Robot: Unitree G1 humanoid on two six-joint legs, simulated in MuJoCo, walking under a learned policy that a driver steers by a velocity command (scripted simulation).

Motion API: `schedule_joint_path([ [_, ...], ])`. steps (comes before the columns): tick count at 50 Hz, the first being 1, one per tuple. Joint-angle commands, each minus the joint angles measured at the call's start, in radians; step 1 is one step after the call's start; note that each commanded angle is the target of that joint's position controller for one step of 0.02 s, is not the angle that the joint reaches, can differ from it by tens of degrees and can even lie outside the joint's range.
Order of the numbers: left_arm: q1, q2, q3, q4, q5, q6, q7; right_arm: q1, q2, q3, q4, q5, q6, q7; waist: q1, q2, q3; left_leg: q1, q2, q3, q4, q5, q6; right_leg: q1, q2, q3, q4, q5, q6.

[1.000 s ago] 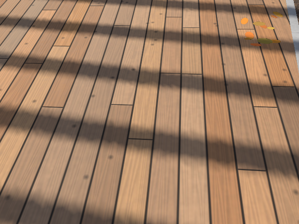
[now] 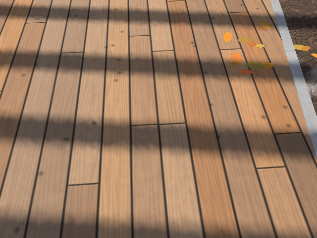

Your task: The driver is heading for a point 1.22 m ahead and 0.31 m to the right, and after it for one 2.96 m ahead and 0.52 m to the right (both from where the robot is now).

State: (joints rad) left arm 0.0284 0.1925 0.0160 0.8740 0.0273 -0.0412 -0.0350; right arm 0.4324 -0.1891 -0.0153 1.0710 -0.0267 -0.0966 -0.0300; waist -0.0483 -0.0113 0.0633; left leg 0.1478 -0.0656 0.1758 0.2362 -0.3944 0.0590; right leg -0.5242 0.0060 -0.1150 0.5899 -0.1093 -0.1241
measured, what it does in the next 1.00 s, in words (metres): walks ahead, turning right: right foot, then left foot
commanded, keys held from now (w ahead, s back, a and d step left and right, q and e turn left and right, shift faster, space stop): w+e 0.80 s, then w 0.20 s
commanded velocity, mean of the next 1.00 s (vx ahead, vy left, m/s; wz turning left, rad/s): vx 0.50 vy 0.00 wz -0.52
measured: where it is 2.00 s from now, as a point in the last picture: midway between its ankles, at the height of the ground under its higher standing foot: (229, 120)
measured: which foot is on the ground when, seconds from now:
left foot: down 0.00-0.02, up 0.04-0.54, down 0.56-1.00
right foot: up 0.00-0.02, down 0.04-0.58, up 0.60-1.00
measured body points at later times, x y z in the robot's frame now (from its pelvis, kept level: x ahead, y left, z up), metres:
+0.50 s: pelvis +0.28 -0.02 +0.01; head +0.32 -0.04 +0.46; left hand +0.30 +0.26 -0.11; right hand +0.45 -0.28 -0.08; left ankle +0.47 +0.08 -0.69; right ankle +0.14 -0.06 -0.73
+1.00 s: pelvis +0.52 -0.09 +0.01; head +0.55 -0.10 +0.46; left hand +0.82 -0.01 -0.08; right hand +0.36 -0.29 -0.12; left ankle +0.48 +0.06 -0.73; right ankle +0.58 -0.26 -0.69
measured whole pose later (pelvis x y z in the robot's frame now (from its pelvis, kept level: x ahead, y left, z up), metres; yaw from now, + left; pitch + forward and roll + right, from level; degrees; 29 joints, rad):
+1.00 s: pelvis +0.52 -0.09 +0.01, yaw -33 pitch +2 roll +2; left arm 0.05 0.25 0.03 0.72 0.04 -0.01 -0.07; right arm 0.43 -0.24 -0.04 0.90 -0.02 -0.09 0.01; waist -0.08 -0.03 0.03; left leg 0.04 0.00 0.20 0.23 -0.30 0.01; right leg -0.59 -0.04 -0.02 0.67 -0.10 -0.06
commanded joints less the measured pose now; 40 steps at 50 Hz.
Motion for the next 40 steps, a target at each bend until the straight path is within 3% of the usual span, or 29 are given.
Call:
schedule_joint_path([
  [1,0.256,0.126,0.05,0.028,0.01,-0.02,0.012,0.013,-0.186,-0.037,-0.038,-0.001,0.01,-0.012,0.152,0.104,-0.139,-0.038,0.286,-0.006,0.468,1.179,0.053,0.286,0.091,-0.031,-0.09,-0.067,-0.079],
  [2,0.403,0.195,0.077,0.061,0.028,-0.021,0.02,-0.016,-0.181,-0.035,-0.073,0.006,0.008,-0.007,0.222,0.056,-0.218,-0.248,0.263,0.008,0.742,0.907,0.034,0.527,-0.033,0.144,-0.121,-0.105,-0.139],
  [3,0.418,0.304,0.11,0.049,0.029,-0.01,0.03,0.042,-0.082,-0.02,-0.129,0.023,0.0,0.018,0.157,-0.196,-0.31,-0.703,0.044,0.002,1.155,0.014,-0.022,0.843,-0.341,0.687,-0.166,-0.055,-0.322],
  [4,0.404,0.279,0.107,0.056,-0.014,0.003,0.022,-0.065,-0.159,-0.038,-0.155,0.01,-0.011,0.022,0.172,-0.068,-0.318,-0.846,0.026,-0.21,1.25,-0.083,-0.011,0.851,-0.345,0.837,-0.275,-0.066,-0.335],
  [5,0.321,0.251,0.101,0.044,-0.02,0.005,0.025,-0.138,-0.155,-0.036,-0.195,0.016,-0.026,0.027,0.137,-0.038,-0.163,-0.91,0.094,-0.235,1.191,0.018,-0.005,0.722,-0.324,0.682,-0.304,-0.03,-0.296],
  [6,0.278,0.192,0.089,0.039,-0.017,0.003,0.025,-0.152,-0.156,-0.036,-0.197,0.016,-0.034,0.026,0.102,0.039,-0.094,-0.866,0.126,-0.226,1.107,0.077,-0.008,0.598,-0.287,0.596,-0.332,0.064,-0.252],
  [7,0.247,0.163,0.081,0.034,-0.017,-0.002,0.029,-0.155,-0.148,-0.039,-0.197,0.007,-0.024,0.025,0.065,0.067,-0.046,-0.81,0.147,-0.225,1.039,0.088,-0.021,0.492,-0.239,0.518,-0.345,0.163,-0.217],
  [8,0.234,0.138,0.072,0.036,-0.021,-0.008,0.034,-0.142,-0.136,-0.036,-0.205,-0.01,-0.003,0.026,0.033,0.055,-0.044,-0.748,0.158,-0.226,0.986,0.088,-0.04,0.423,-0.197,0.458,-0.356,0.226,-0.196],
  [9,0.242,0.142,0.07,0.036,-0.024,-0.017,0.035,-0.134,-0.121,-0.035,-0.209,-0.019,0.017,0.029,0.021,0.042,-0.053,-0.716,0.16,-0.222,0.945,0.083,-0.056,0.393,-0.175,0.426,-0.36,0.263,-0.187],
  [12,0.292,0.193,0.082,0.041,-0.028,-0.033,0.035,-0.192,-0.106,-0.032,-0.248,-0.025,0.049,0.038,0.022,0.008,-0.044,-0.732,0.16,-0.185,0.827,0.135,-0.094,0.346,-0.129,0.38,-0.379,0.31,-0.175],
  [17,0.397,0.197,0.085,0.04,-0.027,-0.021,0.034,-0.408,-0.116,-0.027,-0.339,-0.016,0.056,0.046,0.1,-0.04,-0.025,-0.813,0.142,-0.171,0.592,0.332,-0.115,0.414,-0.091,0.393,-0.368,0.308,-0.105],
  [23,0.469,0.215,0.089,0.027,-0.01,-0.012,0.048,-0.56,-0.132,-0.014,-0.419,-0.002,0.039,0.051,0.152,-0.064,-0.022,-0.812,0.089,-0.182,0.403,0.342,-0.088,0.556,-0.122,0.466,-0.285,0.388,-0.096],
  [25,0.428,0.233,0.094,0.008,-0.007,-0.013,0.055,-0.507,-0.156,-0.019,-0.418,0.002,0.029,0.049,0.109,-0.077,-0.029,-0.686,0.072,-0.198,0.319,0.302,-0.065,0.534,-0.131,0.488,-0.241,0.422,-0.066],
  [27,0.364,0.255,0.099,-0.015,-0.009,-0.022,0.047,-0.305,-0.202,-0.039,-0.361,0.005,0.015,0.033,0.014,-0.058,-0.114,-0.383,0.027,-0.18,0.24,0.26,-0.029,0.459,-0.083,0.467,-0.061,0.564,-0.02],
  [28,0.351,0.238,0.095,-0.026,-0.02,-0.032,0.036,-0.163,-0.243,-0.053,-0.335,-0.007,0.001,0.019,-0.055,-0.001,-0.207,-0.158,0.108,-0.247,0.203,0.254,0.006,0.36,-0.02,0.422,0.143,0.463,0.004],
  [29,0.392,0.144,0.071,-0.066,-0.047,-0.038,0.033,-0.031,-0.328,-0.072,-0.341,-0.034,0.001,0.001,-0.076,0.146,-0.368,0.1,0.389,-0.548,0.178,0.084,0.065,0.168,0.064,0.318,0.437,0.044,0.032],
  [30,0.473,0.149,0.07,-0.092,-0.045,-0.031,0.035,-0.081,-0.357,-0.083,-0.344,-0.026,0.02,0.005,0.005,0.332,-0.421,0.147,0.533,-0.961,0.053,0.042,0.164,-0.041,0.146,0.24,0.614,-0.458,0.037],
  [31,0.462,0.198,0.075,-0.054,-0.013,-0.012,0.043,-0.159,-0.262,-0.07,-0.362,-0.017,0.031,0.011,0.035,0.154,-0.262,0.005,0.505,-0.885,0.052,-0.074,0.167,-0.111,0.048,0.241,0.699,-0.379,0.036],
  [32,0.386,0.193,0.074,-0.055,-0.001,-0.006,0.032,-0.209,-0.176,-0.049,-0.37,-0.009,0.032,0.015,0.028,0.038,-0.138,-0.13,0.443,-0.715,0.031,-0.049,0.147,-0.106,0.014,0.226,0.674,-0.294,0.043],
  [33,0.354,0.169,0.072,-0.063,-0.002,-0.002,0.023,-0.23,-0.148,-0.04,-0.363,-0.011,0.029,0.017,0.043,0.036,-0.075,-0.222,0.39,-0.579,-0.004,0.056,0.117,-0.084,-0.016,0.216,0.623,-0.252,0.05],
  [35,0.337,0.157,0.07,-0.073,0.014,0.021,0.004,-0.201,-0.148,-0.039,-0.335,-0.006,0.013,0.016,0.06,0.106,-0.044,-0.295,0.329,-0.413,-0.036,0.231,0.09,-0.05,-0.046,0.196,0.586,-0.224,0.064],
  [38,0.275,0.142,0.065,-0.112,0.01,0.039,-0.014,-0.153,-0.161,-0.047,-0.31,0.01,-0.014,0.027,0.065,0.109,-0.055,-0.277,0.335,-0.306,-0.065,0.396,0.105,-0.1,-0.06,0.183,0.569,-0.159,0.074],
  [40,0.207,0.136,0.06,-0.142,0.011,0.042,-0.024,-0.134,-0.166,-0.051,-0.299,0.01,-0.016,0.028,0.058,0.099,-0.043,-0.255,0.334,-0.242,-0.085,0.425,0.11,-0.162,-0.073,0.176,0.533,-0.097,0.084],
])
